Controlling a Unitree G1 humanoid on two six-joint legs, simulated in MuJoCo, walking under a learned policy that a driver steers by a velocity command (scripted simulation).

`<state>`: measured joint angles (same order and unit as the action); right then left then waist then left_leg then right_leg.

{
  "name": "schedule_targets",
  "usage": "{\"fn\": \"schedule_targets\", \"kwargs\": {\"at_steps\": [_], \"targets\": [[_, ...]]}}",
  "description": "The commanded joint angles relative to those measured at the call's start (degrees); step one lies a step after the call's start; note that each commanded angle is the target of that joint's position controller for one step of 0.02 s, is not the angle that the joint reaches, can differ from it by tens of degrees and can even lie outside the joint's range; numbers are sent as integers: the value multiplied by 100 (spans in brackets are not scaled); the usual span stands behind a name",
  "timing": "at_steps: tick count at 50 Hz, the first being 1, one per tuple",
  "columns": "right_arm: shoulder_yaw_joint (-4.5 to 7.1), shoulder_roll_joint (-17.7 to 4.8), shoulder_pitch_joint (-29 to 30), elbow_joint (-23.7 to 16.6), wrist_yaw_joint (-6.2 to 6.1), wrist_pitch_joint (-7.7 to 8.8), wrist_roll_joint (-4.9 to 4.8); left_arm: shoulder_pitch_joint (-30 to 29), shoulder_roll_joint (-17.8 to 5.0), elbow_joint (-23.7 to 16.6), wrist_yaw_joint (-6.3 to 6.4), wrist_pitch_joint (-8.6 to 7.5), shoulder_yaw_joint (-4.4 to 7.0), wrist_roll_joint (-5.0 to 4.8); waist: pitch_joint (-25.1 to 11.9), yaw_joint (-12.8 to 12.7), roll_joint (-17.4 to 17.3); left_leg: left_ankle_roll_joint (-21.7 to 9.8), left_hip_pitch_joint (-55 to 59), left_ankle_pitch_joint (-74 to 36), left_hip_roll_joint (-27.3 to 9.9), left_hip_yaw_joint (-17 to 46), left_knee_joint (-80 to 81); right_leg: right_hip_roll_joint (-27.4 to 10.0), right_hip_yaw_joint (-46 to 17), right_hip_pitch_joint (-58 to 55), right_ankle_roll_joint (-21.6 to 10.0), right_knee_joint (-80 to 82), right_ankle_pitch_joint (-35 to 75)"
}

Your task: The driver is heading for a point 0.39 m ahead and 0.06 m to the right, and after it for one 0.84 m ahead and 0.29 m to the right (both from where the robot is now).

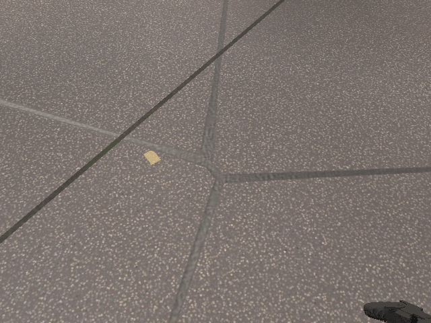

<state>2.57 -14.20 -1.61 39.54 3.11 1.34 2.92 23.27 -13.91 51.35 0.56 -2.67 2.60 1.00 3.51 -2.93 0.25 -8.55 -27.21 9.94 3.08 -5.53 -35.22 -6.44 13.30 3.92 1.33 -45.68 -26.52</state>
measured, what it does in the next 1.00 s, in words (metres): walks ahead: right foot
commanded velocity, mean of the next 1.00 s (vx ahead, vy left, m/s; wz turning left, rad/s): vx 0.27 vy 0.00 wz -0.04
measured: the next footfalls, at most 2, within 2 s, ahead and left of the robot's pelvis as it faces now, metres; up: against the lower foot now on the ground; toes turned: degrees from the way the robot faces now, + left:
right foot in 0.50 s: +0.46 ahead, -0.05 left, +0.00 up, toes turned +6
left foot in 1.02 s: +0.43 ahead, +0.13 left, +0.00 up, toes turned -15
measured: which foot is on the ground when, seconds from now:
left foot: down 0.00-0.50, up 0.52-1.00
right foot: up 0.00-0.48, down 0.50-1.00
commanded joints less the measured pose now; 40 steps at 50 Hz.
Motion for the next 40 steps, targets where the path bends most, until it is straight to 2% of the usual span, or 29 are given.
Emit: {"fn": "schedule_targets", "kwargs": {"at_steps": [1, 2, 3, 4, 5, 6, 9, 12, 16, 18, 20, 21, 23, 24, 25, 26, 27, 28, 29, 30, 31, 34, 36, 40], "targets": [[524, -1574, -2093, 119, -230, -91, -173, -765, -915, -1084, -85, -141, 186, 41, -1706, 1049, -451, -1365, 4473, 113, -2183, 4193, 1822, 382, -1339, 4129, -53, -3672, -22], [453, -1306, -1849, 219, -280, -73, -212, -867, -738, -1122, -104, -207, 117, -32, -1032, 815, -278, -1223, 3741, -574, -2035, 3377, 1816, 133, -1381, 4106, -102, -3279, 492], [376, -1034, -1609, 243, -293, -31, -227, -717, -695, -1016, -95, -223, 102, -21, -602, 507, -8, -961, 2930, -1296, -1711, 2835, 1905, -56, -1398, 3683, -109, -2645, 690], [325, -904, -1416, 236, -309, 18, -259, -641, -689, -1007, -95, -141, 107, 81, -434, 276, -18, -823, 2394, -1695, -1414, 2474, 1974, -135, -1445, 3307, -61, -2315, 674], [286, -810, -1264, 185, -303, 65, -267, -439, -665, -936, -107, -28, 100, 164, -478, 125, -78, -768, 2097, -1849, -1241, 2242, 2057, -152, -1444, 2979, -9, -2138, 696], [272, -794, -1297, 181, -280, 128, -283, -391, -647, -935, -129, 64, 105, 203, -530, 82, -116, -793, 1965, -2020, -1147, 2179, 2105, -113, -1397, 2868, 39, -2031, 710], [318, -957, -1615, 289, -250, 201, -280, -789, -549, -1089, -171, 173, 91, 188, -369, 151, -155, -770, 1754, -1732, -964, 2107, 2342, -56, -1309, 3125, 157, -1480, 1239], [312, -946, -2027, 408, -253, 207, -284, -1525, -550, -1317, -175, 176, 81, 172, -135, 399, -255, -643, 2008, -1556, -914, 2186, 2446, -20, -1318, 3621, 212, -695, 1916], [243, -826, -2471, 606, -285, 281, -279, -2067, -455, -1426, -239, 112, 14, 130, -117, 664, -354, -369, 2628, -2299, -944, 1889, 2382, 85, -1186, 3635, 39, 249, 2672], [197, -784, -2587, 698, -326, 290, -243, -2320, -394, -1491, -254, 61, -30, 94, 1, 757, -289, -203, 2796, -3325, -943, 1608, 2181, 237, -1003, 3440, -110, 707, 2755], [156, -778, -2618, 780, -365, 286, -198, -2314, -350, -1482, -254, -5, -62, 72, -27, 752, -380, -23, 2843, -4090, -960, 1410, 1953, 461, -866, 2917, -303, 1099, 2704], [145, -809, -2555, 807, -390, 295, -177, -2128, -405, -1421, -244, -33, -47, 74, -95, 647, -470, 68, 2888, -4502, -1007, 1374, 1772, 581, -869, 2587, -421, 1219, 2557], [162, -933, -2311, 820, -457, 312, -135, -1131, -654, -1053, -185, -101, 45, 85, -464, 205, -553, 252, 3094, -5549, -997, 1270, 851, 922, -898, 1670, -649, 1479, 2257], [177, -1011, -2112, 813, -461, 311, -169, -416, -683, -817, -144, -176, 68, 96, -705, -204, -414, 339, 2991, -5338, -829, 1052, -98, 916, -940, 919, -752, 2112, 2921], [141, -917, -2085, 666, -470, 351, -216, 245, -986, -641, -89, -233, 133, 149, -1249, -406, -51, 440, 2156, -3547, -508, 881, -1432, 155, -1671, -380, -954, 1890, 4802], [47, -345, -3047, 615, -478, 323, -431, 248, -1606, -715, -111, -198, 284, 177, -2119, 117, 1463, 825, 319, 1789, 477, 486, -3876, -1762, -3924, -2143, -2226, 1283, 8309], [96, -771, -2980, 700, -497, 255, -226, 202, -1319, -758, -167, -117, 276, -168, -2610, 94, 773, 824, 0, 2120, 442, 911, -4398, -1692, -4600, -2055, -2474, 1776, 8658], [101, -815, -2449, 608, -480, 212, -158, -333, -1134, -882, -165, -79, 255, -218, -1891, 166, 378, 847, -289, 1705, 135, 1070, -4510, -1405, -3956, -1387, -2332, 1975, 7647], [70, -777, -2044, 528, -455, 195, -95, -703, -824, -946, -152, -30, 177, -189, -1279, 204, 73, 850, -442, 1488, -53, 1011, -4230, -1058, -3520, -705, -2109, 2249, 6758], [63, -732, -1797, 446, -423, 132, -80, -801, -703, -935, -119, 10, 138, -173, -905, 280, 8, 883, -445, 1385, -201, 994, -3971, -787, -3229, -184, -1929, 2482, 6288], [47, -673, -1824, 393, -394, 24, -52, -796, -677, -873, -89, 52, 129, -179, -766, 414, 85, 934, -203, 1307, -279, 970, -3646, -563, -3023, 296, -1793, 2659, 5907], [0, -489, -1966, 394, -400, -186, -79, -786, -894, -850, -118, 102, 208, -70, -873, 549, 242, 1044, 241, 1262, -216, 814, -3081, -280, -2780, 959, -1654, 2781, 5378], [-2, -489, -1779, 324, -428, -252, -85, -807, -1008, -887, -119, 165, 263, -36, -888, 518, 356, 1084, 196, 1189, -240, 781, -2684, -168, -2829, 1187, -1598, 2869, 4430], [10, -550, -1162, 151, -472, -348, -104, -711, -1064, -964, -94, 335, 341, -18, -743, 274, 590, 1120, -28, 961, -284, 855, -2018, -28, -3374, 1329, -1418, 3154, 1668]]}}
